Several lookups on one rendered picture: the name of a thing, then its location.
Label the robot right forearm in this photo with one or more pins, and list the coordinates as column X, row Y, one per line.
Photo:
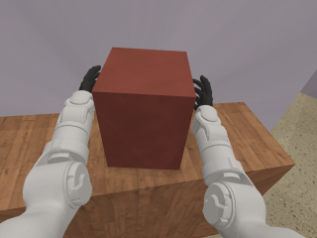
column 215, row 150

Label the right robot upper arm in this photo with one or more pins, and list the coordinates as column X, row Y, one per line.
column 238, row 211

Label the carton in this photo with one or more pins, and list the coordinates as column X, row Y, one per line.
column 144, row 101

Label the left robot upper arm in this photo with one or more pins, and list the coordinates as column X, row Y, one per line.
column 52, row 193

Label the robot left forearm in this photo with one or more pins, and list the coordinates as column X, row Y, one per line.
column 71, row 132

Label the pedestal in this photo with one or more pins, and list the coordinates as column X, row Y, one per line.
column 133, row 202

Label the left robot hand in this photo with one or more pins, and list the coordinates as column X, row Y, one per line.
column 89, row 79

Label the right robot hand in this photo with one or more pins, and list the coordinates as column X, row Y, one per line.
column 205, row 93

